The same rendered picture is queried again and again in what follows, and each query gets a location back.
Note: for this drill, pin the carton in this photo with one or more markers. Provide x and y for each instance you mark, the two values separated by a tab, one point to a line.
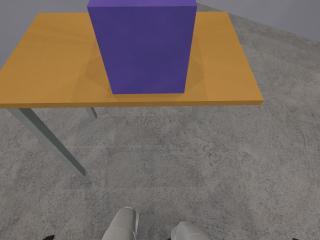
145	45

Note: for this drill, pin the robot thigh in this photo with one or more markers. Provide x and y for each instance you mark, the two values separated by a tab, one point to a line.
188	231
123	226

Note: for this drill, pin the left robot thigh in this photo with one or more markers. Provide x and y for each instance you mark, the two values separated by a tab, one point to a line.
123	226

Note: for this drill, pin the right robot thigh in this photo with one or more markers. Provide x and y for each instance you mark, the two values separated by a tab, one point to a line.
188	231

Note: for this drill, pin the table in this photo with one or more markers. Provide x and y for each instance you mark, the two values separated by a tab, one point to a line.
58	64

